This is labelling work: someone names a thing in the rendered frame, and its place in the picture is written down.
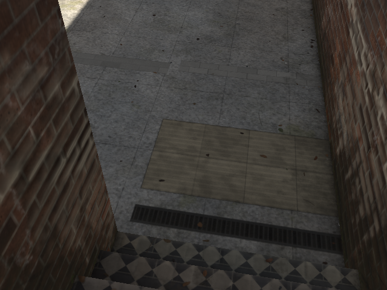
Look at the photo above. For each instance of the stairs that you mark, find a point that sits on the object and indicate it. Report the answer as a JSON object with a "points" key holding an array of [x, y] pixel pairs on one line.
{"points": [[139, 262]]}

